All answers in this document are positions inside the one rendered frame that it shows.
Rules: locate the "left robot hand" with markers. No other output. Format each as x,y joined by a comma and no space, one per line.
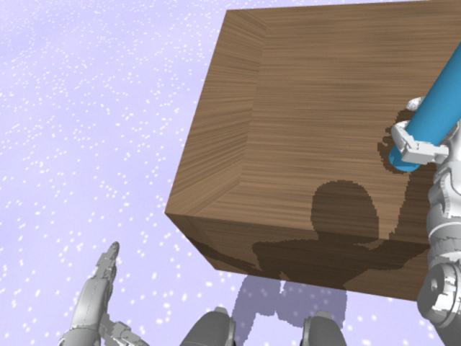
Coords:
91,308

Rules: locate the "right robot arm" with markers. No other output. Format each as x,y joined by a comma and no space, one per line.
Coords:
439,299

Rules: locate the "right robot hand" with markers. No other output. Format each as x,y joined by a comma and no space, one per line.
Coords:
420,152

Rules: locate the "left robot arm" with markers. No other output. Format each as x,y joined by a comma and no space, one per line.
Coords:
80,337

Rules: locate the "can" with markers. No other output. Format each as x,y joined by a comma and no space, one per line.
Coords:
437,114

